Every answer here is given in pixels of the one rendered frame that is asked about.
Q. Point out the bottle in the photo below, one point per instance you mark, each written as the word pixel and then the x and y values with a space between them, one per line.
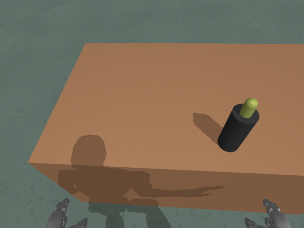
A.
pixel 240 122

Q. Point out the right robot hand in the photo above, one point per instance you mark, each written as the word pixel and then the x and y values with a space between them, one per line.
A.
pixel 277 219

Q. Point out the left robot hand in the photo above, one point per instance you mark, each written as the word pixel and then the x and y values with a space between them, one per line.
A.
pixel 58 219

